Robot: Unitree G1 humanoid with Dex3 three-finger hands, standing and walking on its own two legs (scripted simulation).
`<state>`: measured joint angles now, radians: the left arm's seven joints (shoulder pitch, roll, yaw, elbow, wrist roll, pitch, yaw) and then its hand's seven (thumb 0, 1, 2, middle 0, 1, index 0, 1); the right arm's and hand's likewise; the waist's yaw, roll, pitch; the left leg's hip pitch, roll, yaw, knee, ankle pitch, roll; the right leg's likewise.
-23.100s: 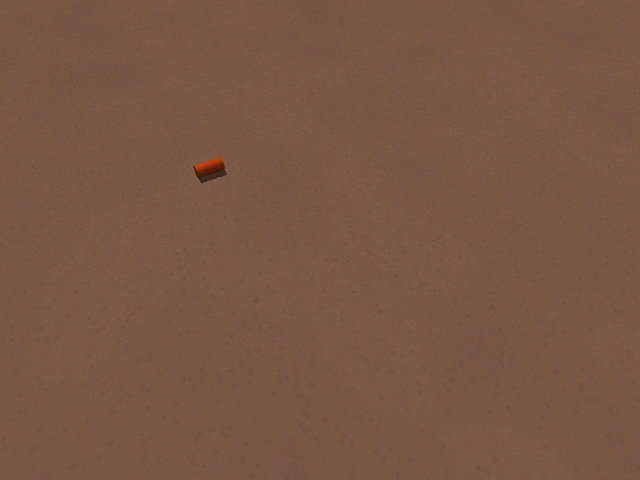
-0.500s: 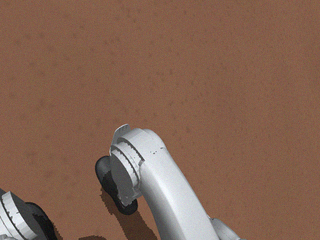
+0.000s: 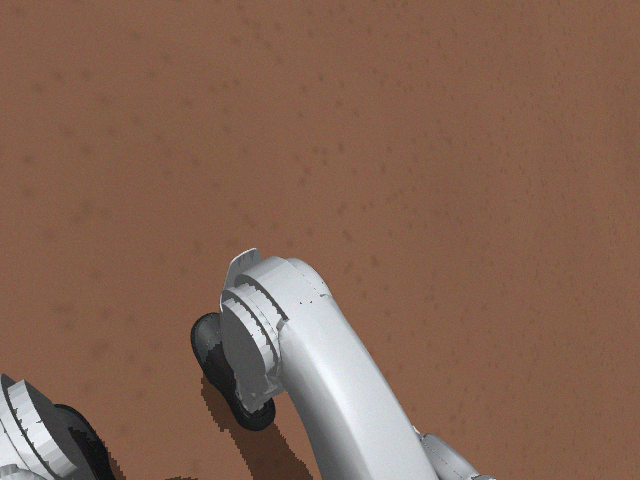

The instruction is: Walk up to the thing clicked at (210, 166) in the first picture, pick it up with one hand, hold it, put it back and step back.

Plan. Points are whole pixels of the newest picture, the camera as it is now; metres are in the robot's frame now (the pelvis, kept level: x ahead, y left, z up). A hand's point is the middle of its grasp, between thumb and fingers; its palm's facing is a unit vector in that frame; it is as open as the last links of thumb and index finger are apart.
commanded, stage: close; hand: left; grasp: from above
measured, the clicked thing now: out of the picture +0.52 +0.30 -0.29
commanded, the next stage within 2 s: settle in 0.06 s
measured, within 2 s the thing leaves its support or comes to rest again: leaves its support in 0.54 s
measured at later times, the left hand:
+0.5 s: hand out of the picture +0.50 +0.30 -0.25, palm faces -0.44 -0.15 -0.89, open 9.3 cm
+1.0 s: hand out of the picture +0.49 +0.31 -0.16, palm faces -0.45 -0.11 -0.89, open 9.2 cm
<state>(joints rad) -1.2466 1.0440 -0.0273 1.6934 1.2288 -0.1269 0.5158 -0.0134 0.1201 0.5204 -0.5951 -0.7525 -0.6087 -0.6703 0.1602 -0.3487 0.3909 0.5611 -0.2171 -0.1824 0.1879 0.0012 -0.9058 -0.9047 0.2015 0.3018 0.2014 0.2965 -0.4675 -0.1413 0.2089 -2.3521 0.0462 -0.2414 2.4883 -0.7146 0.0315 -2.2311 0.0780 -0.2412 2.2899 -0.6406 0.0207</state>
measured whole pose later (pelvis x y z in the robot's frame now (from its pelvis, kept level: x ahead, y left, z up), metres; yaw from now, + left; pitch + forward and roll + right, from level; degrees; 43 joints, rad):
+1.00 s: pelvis +0.00 -0.01 +0.02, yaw +5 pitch +35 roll -11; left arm -1.12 0.77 -0.04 1.39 1.19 -0.03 0.26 -0.02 0.14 0.33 -0.76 -0.57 -0.76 -0.50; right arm 0.17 -0.32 0.19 0.59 -0.12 -0.06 0.19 0.00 -0.91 -0.90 0.20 0.30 0.20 0.30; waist -0.34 -0.01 0.01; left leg -2.34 0.03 -0.15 2.39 -0.69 0.03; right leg -2.25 0.04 -0.17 2.27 -0.66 0.00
